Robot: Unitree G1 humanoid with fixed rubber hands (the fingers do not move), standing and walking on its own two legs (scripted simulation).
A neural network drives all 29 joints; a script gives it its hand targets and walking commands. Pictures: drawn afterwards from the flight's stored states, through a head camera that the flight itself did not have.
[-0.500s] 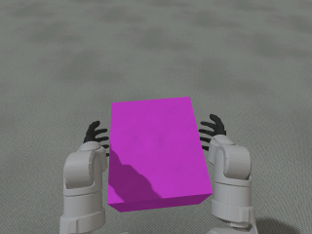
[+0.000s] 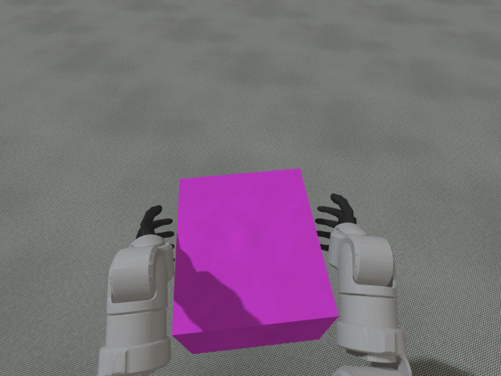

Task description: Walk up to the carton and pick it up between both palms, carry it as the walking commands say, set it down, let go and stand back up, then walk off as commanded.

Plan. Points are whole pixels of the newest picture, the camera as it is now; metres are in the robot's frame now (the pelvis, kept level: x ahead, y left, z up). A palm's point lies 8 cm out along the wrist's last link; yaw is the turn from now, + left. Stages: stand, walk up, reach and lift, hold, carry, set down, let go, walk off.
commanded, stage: carry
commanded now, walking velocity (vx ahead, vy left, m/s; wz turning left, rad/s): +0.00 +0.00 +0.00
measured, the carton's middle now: (248, 257) +0.32 +0.00 -0.02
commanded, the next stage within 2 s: none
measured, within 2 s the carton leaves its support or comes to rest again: neither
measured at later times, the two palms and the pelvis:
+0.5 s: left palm (152, 250) +0.29 +0.15 +0.06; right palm (339, 231) +0.31 -0.15 +0.06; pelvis +0.01 +0.00 +0.00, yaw +0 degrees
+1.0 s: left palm (152, 248) +0.31 +0.16 +0.04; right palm (335, 230) +0.33 -0.15 +0.05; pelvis +0.02 +0.00 +0.00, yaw +0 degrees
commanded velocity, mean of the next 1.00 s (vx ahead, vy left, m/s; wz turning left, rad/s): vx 0.00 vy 0.00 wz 0.00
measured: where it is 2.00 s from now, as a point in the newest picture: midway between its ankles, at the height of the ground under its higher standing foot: outside the picture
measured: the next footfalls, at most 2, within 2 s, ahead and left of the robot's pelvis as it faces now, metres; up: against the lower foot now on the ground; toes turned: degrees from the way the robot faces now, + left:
none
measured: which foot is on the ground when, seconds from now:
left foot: down 0.00-1.00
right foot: down 0.00-1.00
